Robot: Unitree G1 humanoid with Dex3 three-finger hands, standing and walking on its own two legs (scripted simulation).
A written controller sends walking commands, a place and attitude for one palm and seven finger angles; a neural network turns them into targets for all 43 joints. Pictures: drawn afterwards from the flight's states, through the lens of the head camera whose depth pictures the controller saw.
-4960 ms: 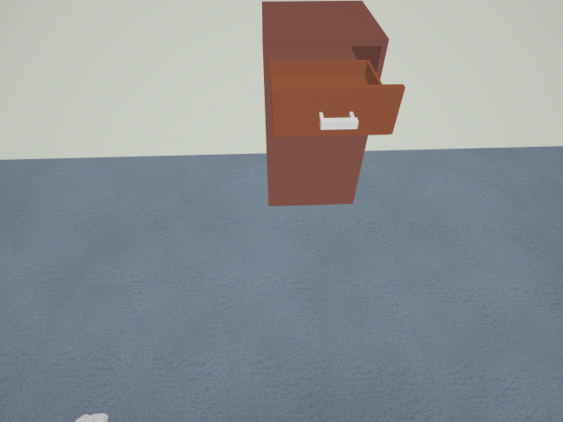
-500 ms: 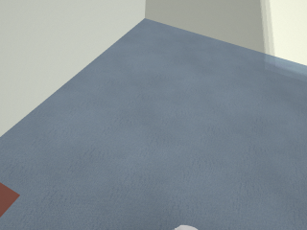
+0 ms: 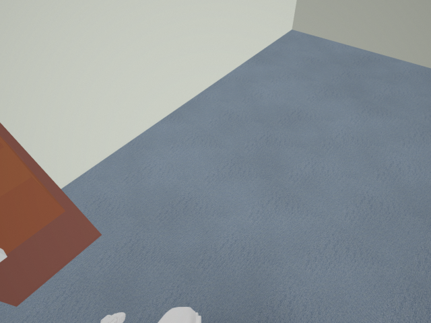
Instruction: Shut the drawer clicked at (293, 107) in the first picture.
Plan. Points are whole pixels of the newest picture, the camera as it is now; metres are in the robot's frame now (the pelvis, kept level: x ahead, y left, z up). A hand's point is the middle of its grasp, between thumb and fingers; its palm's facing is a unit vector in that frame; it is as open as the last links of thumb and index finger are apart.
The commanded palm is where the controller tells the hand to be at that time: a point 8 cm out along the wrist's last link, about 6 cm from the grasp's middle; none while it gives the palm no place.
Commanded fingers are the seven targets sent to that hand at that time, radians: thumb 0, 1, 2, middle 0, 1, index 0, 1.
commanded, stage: turn to face it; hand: left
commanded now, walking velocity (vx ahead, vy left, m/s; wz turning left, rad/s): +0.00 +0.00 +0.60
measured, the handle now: out of the picture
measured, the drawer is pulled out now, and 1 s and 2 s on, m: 0.30 0.30 0.30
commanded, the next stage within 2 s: take the last steps up to it in 1.38 s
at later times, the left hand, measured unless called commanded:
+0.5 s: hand out of the picture -0.02 +0.28 -0.17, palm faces +0.35 -0.89 -0.28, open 7.4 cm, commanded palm none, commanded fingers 0.00 0.90 0.90 -0.20 -0.30 -0.20 -0.30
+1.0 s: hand out of the picture -0.05 +0.21 -0.15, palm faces +0.58 -0.77 -0.27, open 7.4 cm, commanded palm none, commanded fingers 0.00 0.90 0.90 -0.20 -0.30 -0.20 -0.30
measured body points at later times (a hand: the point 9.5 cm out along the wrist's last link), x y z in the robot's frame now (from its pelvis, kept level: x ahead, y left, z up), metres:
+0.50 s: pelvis -0.01 +0.05 +0.00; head +0.02 +0.07 +0.45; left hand -0.04 +0.33 -0.15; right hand +0.17 -0.16 -0.13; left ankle -0.03 +0.14 -0.74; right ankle +0.02 -0.11 -0.66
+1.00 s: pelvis +0.00 +0.01 +0.00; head +0.04 +0.00 +0.45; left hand -0.08 +0.25 -0.13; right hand +0.20 -0.18 -0.15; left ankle -0.10 +0.12 -0.67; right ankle +0.05 -0.08 -0.74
